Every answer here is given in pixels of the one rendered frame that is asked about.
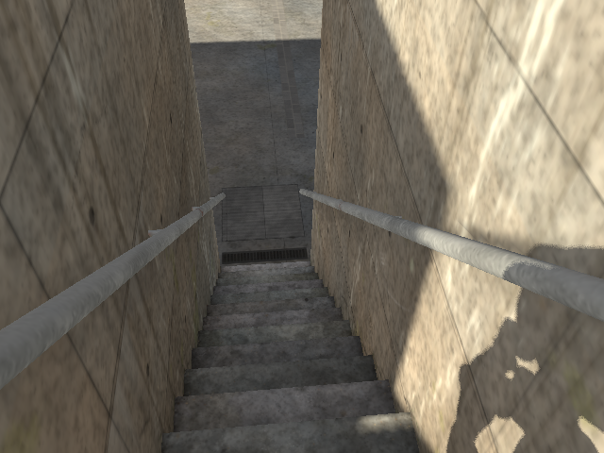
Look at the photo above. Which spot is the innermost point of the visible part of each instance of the stairs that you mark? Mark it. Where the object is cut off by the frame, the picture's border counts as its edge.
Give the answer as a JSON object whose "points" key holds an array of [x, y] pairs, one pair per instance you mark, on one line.
{"points": [[277, 370]]}

